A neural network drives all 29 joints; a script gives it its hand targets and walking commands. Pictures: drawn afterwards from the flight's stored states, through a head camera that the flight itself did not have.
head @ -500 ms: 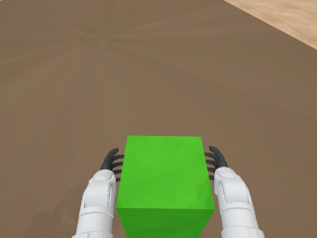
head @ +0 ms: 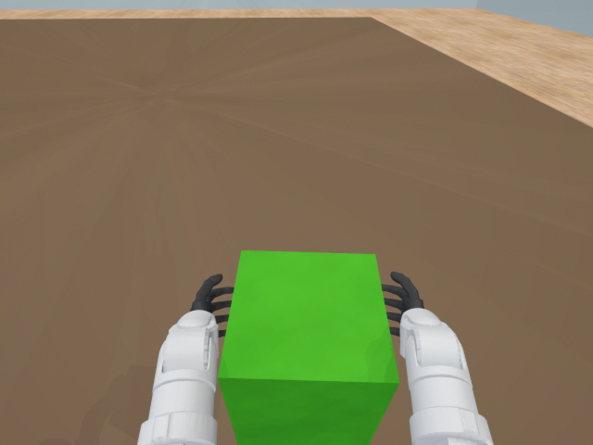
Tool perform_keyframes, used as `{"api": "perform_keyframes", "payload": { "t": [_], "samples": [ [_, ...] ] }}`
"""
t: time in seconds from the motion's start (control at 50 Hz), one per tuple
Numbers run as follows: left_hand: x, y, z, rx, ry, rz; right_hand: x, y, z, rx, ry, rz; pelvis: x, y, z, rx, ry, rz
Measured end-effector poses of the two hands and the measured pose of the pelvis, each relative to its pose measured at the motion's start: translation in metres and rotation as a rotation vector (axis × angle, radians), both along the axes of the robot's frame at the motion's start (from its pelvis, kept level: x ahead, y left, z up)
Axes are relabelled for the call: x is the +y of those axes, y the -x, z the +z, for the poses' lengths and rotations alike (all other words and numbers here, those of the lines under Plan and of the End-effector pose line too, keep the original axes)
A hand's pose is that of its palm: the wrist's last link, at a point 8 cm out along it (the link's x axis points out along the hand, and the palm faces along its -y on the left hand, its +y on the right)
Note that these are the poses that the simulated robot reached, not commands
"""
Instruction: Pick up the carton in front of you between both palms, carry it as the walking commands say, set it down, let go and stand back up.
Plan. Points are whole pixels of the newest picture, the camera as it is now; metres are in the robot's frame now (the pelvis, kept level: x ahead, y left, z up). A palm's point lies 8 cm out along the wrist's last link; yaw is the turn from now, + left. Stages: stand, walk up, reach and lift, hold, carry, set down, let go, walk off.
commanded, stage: set down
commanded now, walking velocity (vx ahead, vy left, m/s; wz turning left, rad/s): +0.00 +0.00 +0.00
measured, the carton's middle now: (305, 351) +0.30 +0.00 -0.03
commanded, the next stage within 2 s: none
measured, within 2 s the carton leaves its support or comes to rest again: neither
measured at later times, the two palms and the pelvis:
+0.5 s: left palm (215, 354) +0.35 +0.16 -0.13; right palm (375, 354) +0.34 -0.14 -0.12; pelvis +0.00 +0.00 -0.05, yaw +0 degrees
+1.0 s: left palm (220, 363) +0.42 +0.18 -0.26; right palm (354, 370) +0.39 -0.12 -0.26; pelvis -0.05 +0.01 -0.19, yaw -1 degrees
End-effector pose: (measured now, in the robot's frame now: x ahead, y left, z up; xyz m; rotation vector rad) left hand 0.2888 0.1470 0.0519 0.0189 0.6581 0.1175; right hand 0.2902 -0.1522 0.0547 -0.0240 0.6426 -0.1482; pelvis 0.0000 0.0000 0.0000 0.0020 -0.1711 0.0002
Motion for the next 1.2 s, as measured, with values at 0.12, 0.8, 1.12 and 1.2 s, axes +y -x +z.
{"api": "perform_keyframes", "payload": {
  "t": [0.12,0.8,1.12,1.2],
  "samples": [
    [0.000,-0.020,-0.014,0.027,0.010,0.009,0.002,-0.021,-0.012,0.027,0.004,-0.017,0.001,-0.009,-0.001,0.039,-0.001,0.002],
    [0.024,-0.107,-0.253,-0.012,0.023,-0.062,0.026,-0.085,-0.247,-0.019,-0.044,-0.130,0.006,0.037,-0.133,0.765,0.031,-0.003],
    [0.034,-0.142,-0.356,0.025,0.010,-0.096,0.036,-0.113,-0.351,0.017,-0.044,-0.151,0.010,0.050,-0.217,0.899,0.048,-0.016],
    [0.036,-0.150,-0.382,0.029,0.004,-0.108,0.039,-0.119,-0.377,0.022,-0.045,-0.156,0.011,0.052,-0.236,0.918,0.053,-0.020]
  ]
}}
